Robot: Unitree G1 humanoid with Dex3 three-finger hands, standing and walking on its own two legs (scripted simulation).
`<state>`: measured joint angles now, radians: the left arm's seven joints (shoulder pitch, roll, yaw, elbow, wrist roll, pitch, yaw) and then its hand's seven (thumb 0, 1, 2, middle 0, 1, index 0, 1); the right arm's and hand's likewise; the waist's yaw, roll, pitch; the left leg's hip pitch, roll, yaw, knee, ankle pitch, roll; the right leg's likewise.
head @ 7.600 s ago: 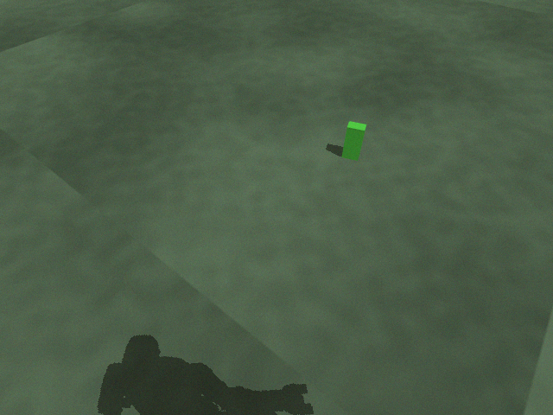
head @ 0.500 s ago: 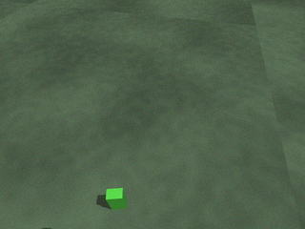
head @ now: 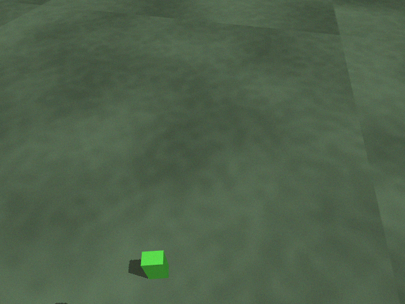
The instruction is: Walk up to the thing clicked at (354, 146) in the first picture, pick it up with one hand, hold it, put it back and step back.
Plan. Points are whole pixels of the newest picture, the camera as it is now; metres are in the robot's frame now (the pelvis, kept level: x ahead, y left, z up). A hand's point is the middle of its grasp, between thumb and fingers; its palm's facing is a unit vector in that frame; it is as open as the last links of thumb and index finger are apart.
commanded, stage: go down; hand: left
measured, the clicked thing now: (155, 265) +0.39 +0.23 -0.68
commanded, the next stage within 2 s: none
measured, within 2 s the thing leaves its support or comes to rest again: neither
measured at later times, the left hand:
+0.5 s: hand out of the picture +0.13 +0.28 -0.19, palm faces +0.07 -0.94 -0.34, open 15.5 cm
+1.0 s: hand out of the picture +0.13 +0.30 -0.21, palm faces +0.11 -0.94 -0.32, open 17.2 cm
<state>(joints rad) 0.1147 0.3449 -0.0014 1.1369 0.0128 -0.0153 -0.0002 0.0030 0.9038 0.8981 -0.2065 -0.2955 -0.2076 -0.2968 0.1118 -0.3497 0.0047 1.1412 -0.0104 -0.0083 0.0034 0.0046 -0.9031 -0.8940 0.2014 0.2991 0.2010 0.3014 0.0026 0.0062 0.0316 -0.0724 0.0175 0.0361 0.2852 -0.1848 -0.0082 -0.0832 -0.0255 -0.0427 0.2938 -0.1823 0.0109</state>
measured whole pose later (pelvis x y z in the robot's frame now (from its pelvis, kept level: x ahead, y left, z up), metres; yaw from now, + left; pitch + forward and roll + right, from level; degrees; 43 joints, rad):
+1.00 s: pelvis -0.02 +0.01 -0.10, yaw +1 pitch +18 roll -2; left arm 0.27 0.38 0.30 0.44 0.00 0.17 -0.13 -0.01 -0.49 0.06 -0.08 -0.06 -0.08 -0.07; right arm 0.22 -0.24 -0.01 0.56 0.00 -0.18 -0.07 0.01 -0.86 -0.88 0.20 0.30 0.20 0.30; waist -0.03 0.00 -0.13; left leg -0.92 0.04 -0.02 1.16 -0.55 0.00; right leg -0.88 -0.03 -0.07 1.10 -0.52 0.01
